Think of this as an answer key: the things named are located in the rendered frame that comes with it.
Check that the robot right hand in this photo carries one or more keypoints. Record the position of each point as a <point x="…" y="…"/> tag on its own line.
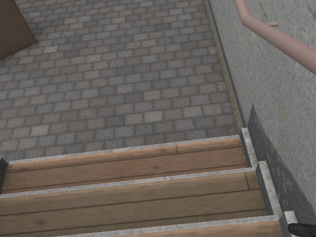
<point x="302" y="229"/>

